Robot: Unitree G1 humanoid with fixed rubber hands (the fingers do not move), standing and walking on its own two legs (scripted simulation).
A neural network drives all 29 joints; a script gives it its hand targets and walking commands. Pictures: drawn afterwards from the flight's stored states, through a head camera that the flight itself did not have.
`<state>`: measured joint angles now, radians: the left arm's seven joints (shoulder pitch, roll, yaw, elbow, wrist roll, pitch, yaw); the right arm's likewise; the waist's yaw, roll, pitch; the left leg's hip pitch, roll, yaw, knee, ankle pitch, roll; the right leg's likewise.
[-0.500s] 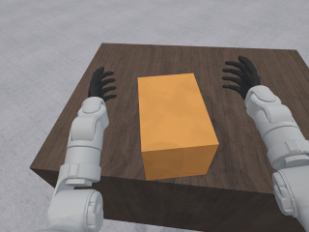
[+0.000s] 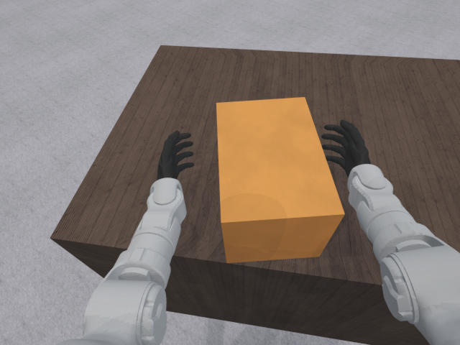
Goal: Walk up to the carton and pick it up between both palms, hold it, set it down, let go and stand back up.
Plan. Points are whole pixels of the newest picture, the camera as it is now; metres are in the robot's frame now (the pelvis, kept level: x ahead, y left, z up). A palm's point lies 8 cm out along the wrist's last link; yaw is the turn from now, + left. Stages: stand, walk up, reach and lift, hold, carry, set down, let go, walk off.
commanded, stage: reach and lift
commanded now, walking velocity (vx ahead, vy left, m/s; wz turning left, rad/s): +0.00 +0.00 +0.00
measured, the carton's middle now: (266, 178) +0.43 +0.03 +0.00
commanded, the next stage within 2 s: none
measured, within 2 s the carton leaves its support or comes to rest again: neither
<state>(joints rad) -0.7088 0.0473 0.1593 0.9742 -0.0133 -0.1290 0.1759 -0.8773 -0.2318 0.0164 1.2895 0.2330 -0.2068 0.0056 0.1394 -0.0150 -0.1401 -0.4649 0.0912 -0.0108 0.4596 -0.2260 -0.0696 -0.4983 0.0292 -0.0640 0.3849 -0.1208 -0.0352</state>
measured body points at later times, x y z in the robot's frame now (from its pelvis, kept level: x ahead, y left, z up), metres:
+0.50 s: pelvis +0.00 +0.00 -0.01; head +0.06 -0.01 +0.44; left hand +0.40 +0.17 +0.05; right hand +0.46 -0.10 +0.05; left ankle -0.02 +0.16 -0.74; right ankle +0.03 -0.10 -0.74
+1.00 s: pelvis +0.00 +0.00 +0.00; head +0.06 +0.01 +0.45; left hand +0.40 +0.18 +0.05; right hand +0.45 -0.10 +0.06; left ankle -0.02 +0.16 -0.74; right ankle +0.03 -0.10 -0.74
